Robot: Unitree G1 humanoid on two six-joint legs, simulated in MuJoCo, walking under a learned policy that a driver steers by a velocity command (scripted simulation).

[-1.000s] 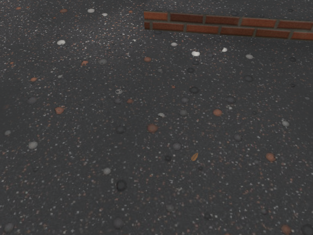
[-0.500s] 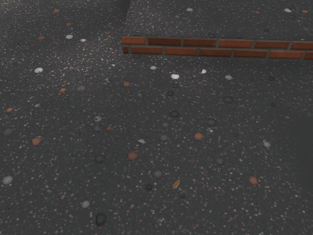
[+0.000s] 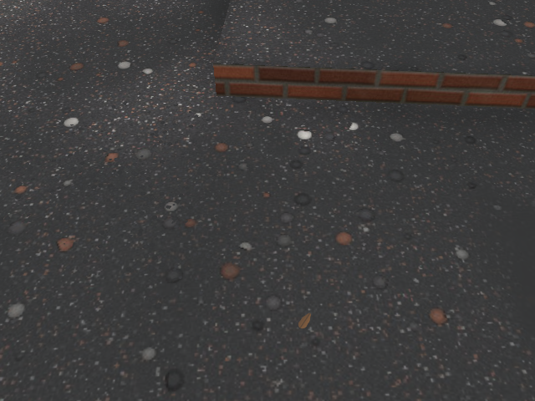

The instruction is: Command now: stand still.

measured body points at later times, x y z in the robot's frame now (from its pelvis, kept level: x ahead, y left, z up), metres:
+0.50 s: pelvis +0.00 +0.00 +0.00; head +0.01 +0.00 +0.45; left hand +0.05 +0.24 -0.15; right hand -0.02 -0.24 -0.16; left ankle -0.02 +0.16 -0.74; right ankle +0.00 -0.10 -0.74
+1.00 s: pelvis +0.00 +0.00 +0.00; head +0.02 +0.00 +0.45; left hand +0.04 +0.24 -0.15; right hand -0.03 -0.23 -0.16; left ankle -0.02 +0.16 -0.74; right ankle +0.00 -0.10 -0.74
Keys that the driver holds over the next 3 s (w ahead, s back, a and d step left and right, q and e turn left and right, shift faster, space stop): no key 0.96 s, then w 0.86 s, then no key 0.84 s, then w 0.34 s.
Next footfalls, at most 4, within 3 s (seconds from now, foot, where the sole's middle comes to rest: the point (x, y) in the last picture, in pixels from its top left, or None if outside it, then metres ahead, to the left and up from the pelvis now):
1.72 right None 0.46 -0.06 -0.77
2.18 left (220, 352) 0.64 0.16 -0.77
2.38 right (312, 390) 0.54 -0.07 -0.77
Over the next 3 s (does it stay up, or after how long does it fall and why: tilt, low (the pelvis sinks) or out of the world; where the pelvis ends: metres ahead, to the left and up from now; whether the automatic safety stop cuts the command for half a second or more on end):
stays up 0.63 0.08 0.00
